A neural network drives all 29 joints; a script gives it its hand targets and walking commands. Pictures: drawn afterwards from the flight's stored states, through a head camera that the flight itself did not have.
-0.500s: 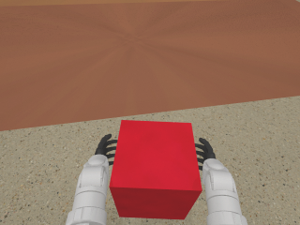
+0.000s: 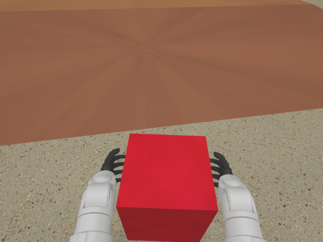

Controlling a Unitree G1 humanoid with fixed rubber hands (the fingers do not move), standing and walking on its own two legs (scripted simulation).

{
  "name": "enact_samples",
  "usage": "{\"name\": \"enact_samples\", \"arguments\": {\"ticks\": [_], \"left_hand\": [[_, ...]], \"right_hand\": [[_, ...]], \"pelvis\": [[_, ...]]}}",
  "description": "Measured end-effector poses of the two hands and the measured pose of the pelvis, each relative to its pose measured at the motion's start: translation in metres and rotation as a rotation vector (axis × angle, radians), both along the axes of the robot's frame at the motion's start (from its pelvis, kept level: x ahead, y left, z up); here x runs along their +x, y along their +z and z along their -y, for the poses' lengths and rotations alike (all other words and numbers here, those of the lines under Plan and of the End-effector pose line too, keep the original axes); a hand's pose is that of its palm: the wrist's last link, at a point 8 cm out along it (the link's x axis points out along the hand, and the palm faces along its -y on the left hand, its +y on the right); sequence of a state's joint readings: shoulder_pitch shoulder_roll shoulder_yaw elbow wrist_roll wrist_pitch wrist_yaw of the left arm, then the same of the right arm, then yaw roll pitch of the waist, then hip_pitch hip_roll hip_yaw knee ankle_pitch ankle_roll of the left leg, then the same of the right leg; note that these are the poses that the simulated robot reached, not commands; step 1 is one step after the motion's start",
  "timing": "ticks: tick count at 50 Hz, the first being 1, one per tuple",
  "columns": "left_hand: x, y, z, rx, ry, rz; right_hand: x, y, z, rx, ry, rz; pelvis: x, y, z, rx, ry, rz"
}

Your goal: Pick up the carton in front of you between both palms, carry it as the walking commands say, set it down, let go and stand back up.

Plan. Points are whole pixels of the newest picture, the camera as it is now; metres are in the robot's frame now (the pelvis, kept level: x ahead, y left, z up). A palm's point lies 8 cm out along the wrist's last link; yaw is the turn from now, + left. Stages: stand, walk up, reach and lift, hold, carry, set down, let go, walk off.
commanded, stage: reach and lift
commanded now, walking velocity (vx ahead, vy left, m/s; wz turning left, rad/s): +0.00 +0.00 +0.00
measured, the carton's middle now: (165, 189) +0.30 +0.00 -0.05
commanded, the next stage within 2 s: hold in 0.22 s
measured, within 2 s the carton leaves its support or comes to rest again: neither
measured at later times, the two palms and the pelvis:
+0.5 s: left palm (105, 174) +0.28 +0.15 +0.05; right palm (227, 178) +0.28 -0.15 +0.05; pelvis -0.01 +0.00 +0.00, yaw +0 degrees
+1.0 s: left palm (105, 135) +0.36 +0.16 +0.10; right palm (222, 140) +0.35 -0.14 +0.10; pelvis +0.09 +0.01 +0.00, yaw +0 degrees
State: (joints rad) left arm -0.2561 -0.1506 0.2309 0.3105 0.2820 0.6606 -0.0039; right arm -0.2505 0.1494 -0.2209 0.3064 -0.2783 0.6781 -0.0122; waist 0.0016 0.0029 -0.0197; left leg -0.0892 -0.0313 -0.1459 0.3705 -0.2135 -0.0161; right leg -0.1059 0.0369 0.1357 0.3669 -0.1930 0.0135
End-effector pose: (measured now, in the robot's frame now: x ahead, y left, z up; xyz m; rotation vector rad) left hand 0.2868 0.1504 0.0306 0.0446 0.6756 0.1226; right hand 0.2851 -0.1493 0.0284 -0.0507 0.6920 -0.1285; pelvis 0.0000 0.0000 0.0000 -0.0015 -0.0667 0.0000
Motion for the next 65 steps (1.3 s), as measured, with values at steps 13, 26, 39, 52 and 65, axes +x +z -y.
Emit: {"name": "enact_samples", "arguments": {"ticks": [13,26,39,52,65], "left_hand": [[-0.003,0.007,-0.001,0.000,-0.001,0.008],[-0.010,0.021,-0.001,-0.010,0.012,0.017],[0.009,0.044,-0.024,-0.050,0.048,0.141],[0.088,0.070,-0.001,-0.079,0.035,0.147],[0.174,0.047,-0.033,-0.119,0.199,0.012]], "right_hand": [[-0.004,0.007,-0.001,0.003,-0.004,0.009],[-0.009,0.021,-0.001,0.015,-0.009,0.018],[0.016,0.049,-0.024,0.033,-0.012,0.143],[0.082,0.069,-0.001,0.081,-0.082,0.151],[0.205,0.048,-0.029,0.090,-0.035,0.005]], "pelvis": [[-0.002,0.000,-0.002,0.001,-0.002,0.021],[-0.011,0.000,-0.001,0.001,0.000,0.058],[0.009,-0.012,-0.017,0.001,0.016,-0.077],[0.111,-0.012,-0.007,-0.032,0.001,-0.150],[0.249,-0.002,-0.013,0.008,0.049,-0.156]]}}
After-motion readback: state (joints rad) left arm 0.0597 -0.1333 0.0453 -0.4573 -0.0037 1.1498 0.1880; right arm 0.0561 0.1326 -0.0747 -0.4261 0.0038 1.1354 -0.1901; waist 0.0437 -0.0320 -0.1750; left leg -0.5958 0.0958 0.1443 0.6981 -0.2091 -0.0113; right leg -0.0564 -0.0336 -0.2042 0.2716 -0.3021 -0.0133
